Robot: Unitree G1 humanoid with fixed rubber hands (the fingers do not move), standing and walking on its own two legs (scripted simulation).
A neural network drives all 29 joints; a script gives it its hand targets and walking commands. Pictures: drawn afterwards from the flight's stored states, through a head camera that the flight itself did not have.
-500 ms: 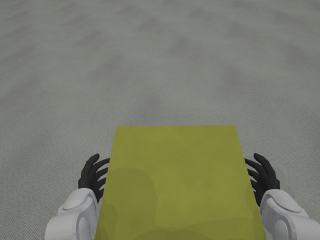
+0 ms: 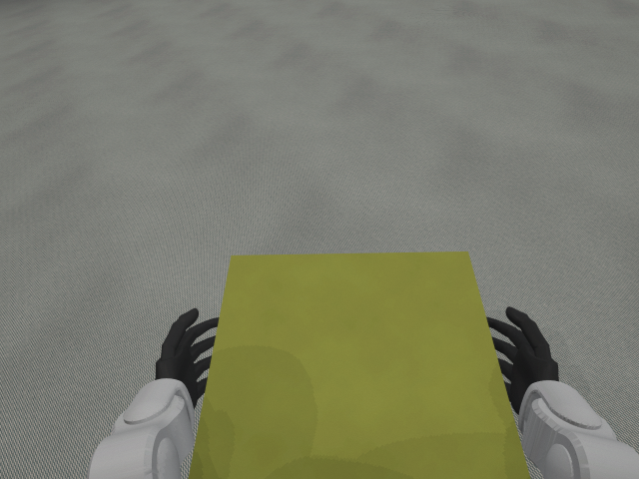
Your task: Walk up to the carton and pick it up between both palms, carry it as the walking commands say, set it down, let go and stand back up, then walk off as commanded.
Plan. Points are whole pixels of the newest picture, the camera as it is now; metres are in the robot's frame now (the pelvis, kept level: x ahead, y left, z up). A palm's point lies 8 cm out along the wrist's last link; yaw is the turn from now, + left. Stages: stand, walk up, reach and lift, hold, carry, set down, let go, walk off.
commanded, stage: carry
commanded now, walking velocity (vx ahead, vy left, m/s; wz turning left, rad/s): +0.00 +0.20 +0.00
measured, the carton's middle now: (349, 394) +0.25 -0.01 +0.01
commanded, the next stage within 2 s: none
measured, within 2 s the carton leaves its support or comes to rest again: neither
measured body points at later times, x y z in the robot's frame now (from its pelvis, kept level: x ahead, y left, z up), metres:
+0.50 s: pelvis -0.05 +0.14 +0.01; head -0.04 +0.15 +0.46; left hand +0.18 +0.33 +0.08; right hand +0.19 -0.03 +0.09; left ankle -0.01 +0.23 -0.73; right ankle -0.09 +0.03 -0.66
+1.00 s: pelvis -0.10 +0.28 +0.00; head -0.09 +0.29 +0.45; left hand +0.13 +0.47 +0.08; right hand +0.15 +0.11 +0.09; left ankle -0.08 +0.40 -0.73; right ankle -0.08 +0.08 -0.72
